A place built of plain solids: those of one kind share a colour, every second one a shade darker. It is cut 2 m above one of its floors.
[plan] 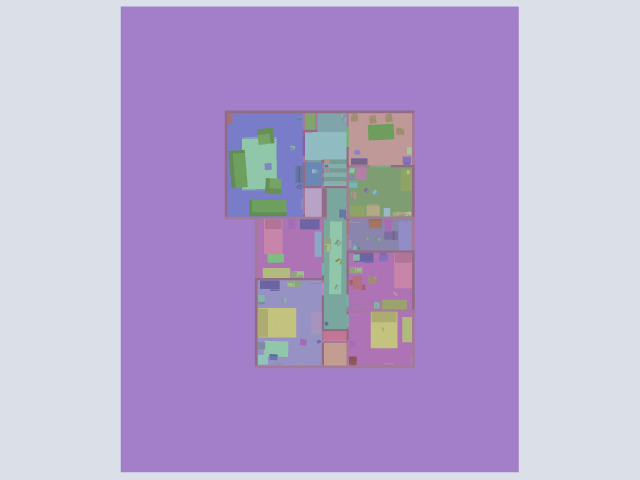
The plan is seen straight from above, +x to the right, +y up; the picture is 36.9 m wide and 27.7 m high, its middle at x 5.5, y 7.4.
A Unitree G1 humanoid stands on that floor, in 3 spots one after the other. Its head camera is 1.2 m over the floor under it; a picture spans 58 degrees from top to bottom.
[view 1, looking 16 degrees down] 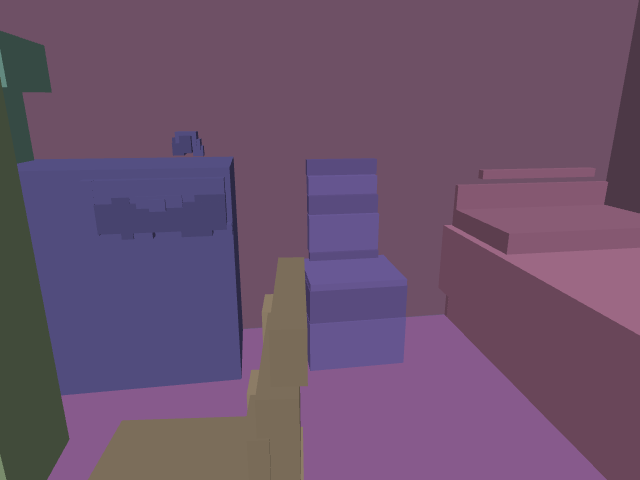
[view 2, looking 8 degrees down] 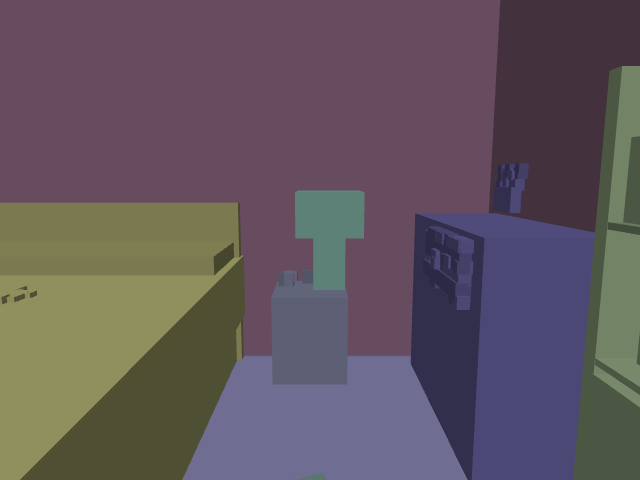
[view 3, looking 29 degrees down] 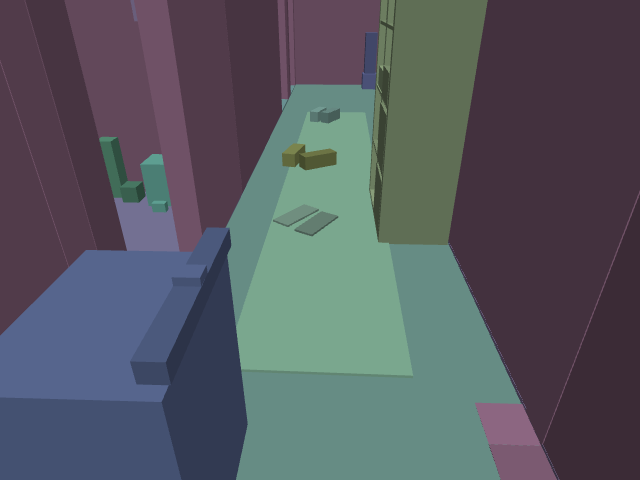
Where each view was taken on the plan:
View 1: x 8.68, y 4.33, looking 81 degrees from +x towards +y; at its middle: chair_ladder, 2.31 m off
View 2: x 4.72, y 3.98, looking -180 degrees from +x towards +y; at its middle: table_lamp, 2.53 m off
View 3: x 6.38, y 9.62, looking -88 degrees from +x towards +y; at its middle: rug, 2.45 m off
